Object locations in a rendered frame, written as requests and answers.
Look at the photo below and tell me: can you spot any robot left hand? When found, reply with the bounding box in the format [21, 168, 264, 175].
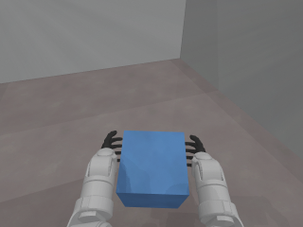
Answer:
[101, 131, 123, 162]

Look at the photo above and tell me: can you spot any robot right forearm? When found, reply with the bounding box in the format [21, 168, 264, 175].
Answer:
[191, 151, 244, 227]

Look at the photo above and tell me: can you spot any robot right hand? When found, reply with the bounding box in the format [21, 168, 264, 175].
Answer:
[185, 135, 205, 167]

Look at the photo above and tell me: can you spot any robot left forearm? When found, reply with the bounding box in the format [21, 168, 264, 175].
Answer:
[66, 148, 117, 227]

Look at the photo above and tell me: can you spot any carton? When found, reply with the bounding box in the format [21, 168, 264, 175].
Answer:
[116, 131, 189, 209]

